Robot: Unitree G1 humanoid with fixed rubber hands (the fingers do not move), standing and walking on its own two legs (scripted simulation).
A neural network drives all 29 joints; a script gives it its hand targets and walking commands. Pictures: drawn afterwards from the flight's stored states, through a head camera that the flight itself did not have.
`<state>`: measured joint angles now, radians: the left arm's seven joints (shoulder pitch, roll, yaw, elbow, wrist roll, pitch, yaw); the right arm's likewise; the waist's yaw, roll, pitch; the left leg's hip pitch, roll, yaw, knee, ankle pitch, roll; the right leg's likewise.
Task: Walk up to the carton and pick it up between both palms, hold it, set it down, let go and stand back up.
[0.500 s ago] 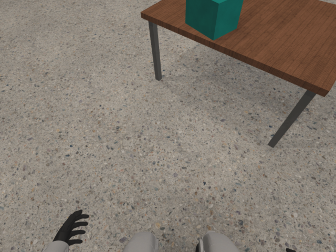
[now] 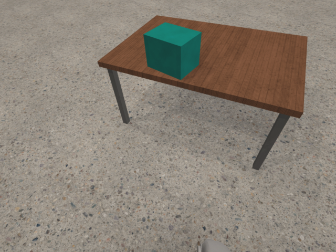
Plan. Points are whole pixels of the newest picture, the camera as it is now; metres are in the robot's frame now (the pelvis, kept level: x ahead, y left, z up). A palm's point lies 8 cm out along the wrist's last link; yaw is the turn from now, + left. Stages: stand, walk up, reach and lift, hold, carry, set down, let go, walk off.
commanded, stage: walk up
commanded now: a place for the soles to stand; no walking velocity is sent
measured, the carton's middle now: (172, 50) +1.08 +0.00 -0.07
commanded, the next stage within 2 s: none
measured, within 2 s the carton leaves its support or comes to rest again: neither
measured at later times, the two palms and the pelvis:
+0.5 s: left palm (26, 212) +0.25 +0.44 -0.12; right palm (252, 220) +0.23 -0.21 -0.12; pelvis +0.17 +0.12 -0.03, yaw -7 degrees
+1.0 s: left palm (65, 129) +0.53 +0.40 -0.07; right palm (239, 214) +0.24 -0.18 -0.13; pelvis +0.33 +0.12 +0.00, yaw -18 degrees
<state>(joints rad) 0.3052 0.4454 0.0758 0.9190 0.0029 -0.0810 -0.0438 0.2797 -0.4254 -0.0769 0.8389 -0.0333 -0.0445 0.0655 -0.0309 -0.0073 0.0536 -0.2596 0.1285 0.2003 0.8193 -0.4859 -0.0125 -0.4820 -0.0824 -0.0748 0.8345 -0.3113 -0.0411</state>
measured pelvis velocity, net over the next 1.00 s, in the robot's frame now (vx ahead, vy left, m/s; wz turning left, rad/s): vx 0.33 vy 0.12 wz -0.31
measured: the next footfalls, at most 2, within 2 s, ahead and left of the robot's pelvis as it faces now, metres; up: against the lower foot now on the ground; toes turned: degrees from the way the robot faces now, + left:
left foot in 0.38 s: +0.30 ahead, +0.21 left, +0.00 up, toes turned +1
right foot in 0.88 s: +0.40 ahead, -0.03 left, +0.00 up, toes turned -22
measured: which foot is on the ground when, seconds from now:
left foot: down 0.00-0.02, up 0.04-0.36, down 0.38-0.94, up 0.96-1.00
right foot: down 0.00-0.42, up 0.44-0.86, down 0.88-1.00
